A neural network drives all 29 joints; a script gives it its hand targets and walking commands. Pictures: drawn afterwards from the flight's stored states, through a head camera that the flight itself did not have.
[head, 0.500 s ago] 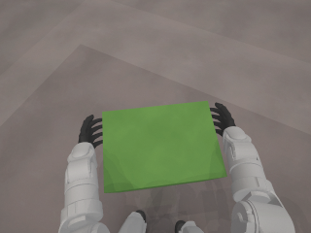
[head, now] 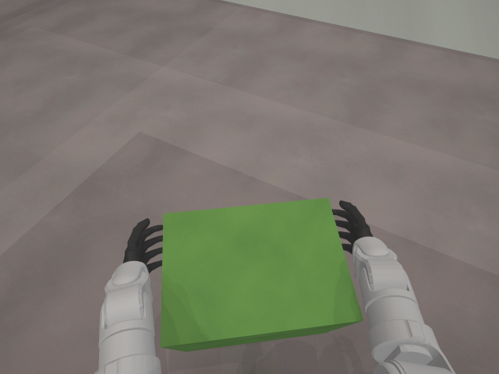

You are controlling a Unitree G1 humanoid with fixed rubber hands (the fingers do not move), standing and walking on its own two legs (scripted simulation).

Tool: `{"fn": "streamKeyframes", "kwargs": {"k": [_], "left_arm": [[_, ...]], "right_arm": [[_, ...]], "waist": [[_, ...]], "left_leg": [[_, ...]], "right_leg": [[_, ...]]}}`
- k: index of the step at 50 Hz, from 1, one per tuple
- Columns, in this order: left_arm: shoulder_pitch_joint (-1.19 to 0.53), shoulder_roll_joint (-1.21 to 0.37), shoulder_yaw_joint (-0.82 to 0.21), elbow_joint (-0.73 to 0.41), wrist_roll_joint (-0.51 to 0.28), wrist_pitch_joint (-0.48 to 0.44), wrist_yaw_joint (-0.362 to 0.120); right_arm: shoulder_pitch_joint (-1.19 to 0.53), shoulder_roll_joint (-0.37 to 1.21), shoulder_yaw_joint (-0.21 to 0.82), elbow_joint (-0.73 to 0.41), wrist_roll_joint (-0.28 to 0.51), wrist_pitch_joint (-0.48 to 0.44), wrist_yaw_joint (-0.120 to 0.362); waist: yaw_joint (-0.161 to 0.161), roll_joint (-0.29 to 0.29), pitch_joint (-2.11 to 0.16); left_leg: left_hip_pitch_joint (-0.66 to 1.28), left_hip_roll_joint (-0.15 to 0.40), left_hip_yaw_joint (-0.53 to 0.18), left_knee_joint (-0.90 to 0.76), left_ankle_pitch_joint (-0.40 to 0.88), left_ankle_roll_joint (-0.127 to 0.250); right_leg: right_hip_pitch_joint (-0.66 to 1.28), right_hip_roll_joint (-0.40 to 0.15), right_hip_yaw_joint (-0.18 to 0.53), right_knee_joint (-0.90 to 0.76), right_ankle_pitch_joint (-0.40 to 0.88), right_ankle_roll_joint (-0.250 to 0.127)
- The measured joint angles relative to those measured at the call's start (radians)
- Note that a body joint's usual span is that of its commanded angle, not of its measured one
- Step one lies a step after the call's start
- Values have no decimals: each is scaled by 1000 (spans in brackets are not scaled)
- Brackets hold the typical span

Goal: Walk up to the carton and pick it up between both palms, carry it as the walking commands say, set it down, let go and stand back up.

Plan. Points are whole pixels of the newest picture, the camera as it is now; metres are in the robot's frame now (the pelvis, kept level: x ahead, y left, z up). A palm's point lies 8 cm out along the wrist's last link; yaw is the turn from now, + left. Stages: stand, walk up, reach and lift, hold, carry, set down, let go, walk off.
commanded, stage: reach and lift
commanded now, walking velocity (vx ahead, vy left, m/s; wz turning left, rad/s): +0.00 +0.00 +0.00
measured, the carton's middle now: (252, 279) +0.31 +0.05 -0.10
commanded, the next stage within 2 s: none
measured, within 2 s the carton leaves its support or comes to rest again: neither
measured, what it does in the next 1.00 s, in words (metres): stands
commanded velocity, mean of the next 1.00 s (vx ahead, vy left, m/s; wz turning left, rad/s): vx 0.00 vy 0.00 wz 0.00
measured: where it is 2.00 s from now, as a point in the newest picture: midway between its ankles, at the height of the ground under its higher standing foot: outside the picture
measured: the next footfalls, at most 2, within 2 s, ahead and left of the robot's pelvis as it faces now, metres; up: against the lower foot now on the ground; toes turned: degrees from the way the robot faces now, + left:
none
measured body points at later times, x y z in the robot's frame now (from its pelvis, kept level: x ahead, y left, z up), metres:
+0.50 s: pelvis +0.01 +0.01 +0.02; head -0.03 +0.01 +0.47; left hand +0.27 +0.23 +0.05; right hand +0.35 -0.14 +0.05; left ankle +0.03 +0.14 -0.73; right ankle +0.00 -0.11 -0.73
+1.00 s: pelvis +0.00 +0.01 +0.02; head -0.06 +0.02 +0.46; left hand +0.28 +0.23 +0.07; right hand +0.34 -0.15 +0.07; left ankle +0.03 +0.14 -0.73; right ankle +0.00 -0.11 -0.73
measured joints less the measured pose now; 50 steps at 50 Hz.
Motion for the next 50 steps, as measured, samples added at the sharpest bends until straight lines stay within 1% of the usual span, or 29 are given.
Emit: {"fn": "streamKeyframes", "kwargs": {"k": [4, 7, 10, 12, 14, 16, 18, 19, 20, 24, 29, 32, 35, 36, 41, 43, 46, 48, 50], "left_arm": [[15, -5, -29, -16, 10, 22, 15], [35, -19, -37, -25, 9, 32, 28], [55, -32, -46, -50, 7, 55, 32], [64, -38, -52, -66, 2, 71, 36], [64, -42, -57, -78, 5, 88, 42], [47, -45, -50, -66, 20, 103, 42], [36, -45, -48, -61, 34, 119, 44], [41, -42, -58, -70, 29, 129, 49], [52, -39, -71, -88, 22, 139, 51], [74, -40, -79, -115, 22, 175, 44], [88, -39, -96, -143, 18, 207, 56], [84, -36, -93, -139, 23, 224, 56], [76, -42, -90, -145, 35, 241, 56], [69, -43, -90, -139, 37, 242, 59], [36, -33, -98, -118, 29, 238, 96], [26, -27, -91, -103, 30, 238, 88], [7, -14, -77, -83, 41, 247, 48], [-8, -12, -75, -62, 45, 244, 40], [-25, -10, -73, -41, 42, 239, 45]], "right_arm": [[20, -1, -7, -6, -6, 8, 8], [44, -10, 4, -24, 7, 28, 14], [56, -10, 0, -34, -10, 42, 24], [71, -13, 10, -48, -9, 54, 21], [78, -16, 14, -60, 2, 69, 21], [71, -19, 3, -47, -2, 80, 36], [61, -27, 13, -50, -5, 104, 42], [61, -32, 26, -60, 1, 118, 37], [67, -34, 39, -74, 7, 129, 30], [73, -24, 31, -78, -19, 151, 45], [100, -26, 71, -125, -1, 193, 15], [94, -16, 53, -111, -17, 201, 32], [90, -18, 58, -119, -24, 218, 36], [87, -21, 60, -121, -22, 225, 30], [58, -26, 72, -114, -8, 231, 5], [47, -18, 60, -98, -26, 230, 10], [33, -13, 37, -67, -36, 224, 16], [32, -16, 33, -69, -31, 230, 12], [19, -21, 25, -59, -32, 233, 12]], "waist": [[3, 5, 23], [8, 18, 36], [4, 28, 41], [2, 29, 38], [7, 26, 36], [16, 22, 36], [18, 24, 43], [20, 24, 48], [19, 24, 50], [11, 25, 65], [18, 28, 79], [9, 30, 91], [2, 36, 108], [3, 39, 109], [-6, 40, 101], [-17, 37, 94], [-25, 29, 98], [-31, 27, 101], [-37, 23, 102]], "left_leg": [[86, -3, 1, -52, 16, 4], [147, -3, 6, -86, 26, 9], [196, -8, 8, -114, 35, 12], [227, -9, 11, -131, 39, 14], [259, -9, 17, -145, 42, 15], [284, -9, 23, -153, 42, 16], [307, -8, 24, -155, 40, 16], [325, -8, 24, -163, 42, 16], [344, -7, 23, -177, 47, 14], [414, -5, 16, -218, 62, 12], [462, -2, 16, -237, 67, 12], [495, -3, 9, -255, 76, 11], [502, -4, 7, -249, 77, 12], [499, -4, 7, -243, 75, 12], [485, -6, 9, -237, 77, 14], [485, -6, 6, -238, 80, 15], [481, -6, 11, -228, 75, 16], [475, -6, 10, -221, 71, 16], [468, -8, 11, -214, 68, 18]], "right_leg": [[86, -8, 1, -51, 15, 1], [147, -12, 7, -89, 27, 4], [193, -19, 8, -112, 33, 7], [222, -21, 11, -125, 36, 8], [248, -23, 17, -130, 35, 8], [268, -23, 23, -129, 33, 7], [291, -23, 23, -132, 32, 6], [308, -23, 23, -139, 33, 6], [327, -24, 21, -153, 38, 6], [401, -25, 14, -198, 53, 2], [449, -25, 13, -220, 60, 1], [484, -27, 6, -236, 66, -1], [494, -28, 2, -234, 67, -1], [492, -28, 2, -231, 67, 0], [476, -29, 2, -221, 68, 3], [479, -30, -2, -228, 72, 4], [474, -29, 2, -218, 69, 4], [474, -29, 0, -221, 69, 5], [469, -31, 0, -220, 69, 7]]}}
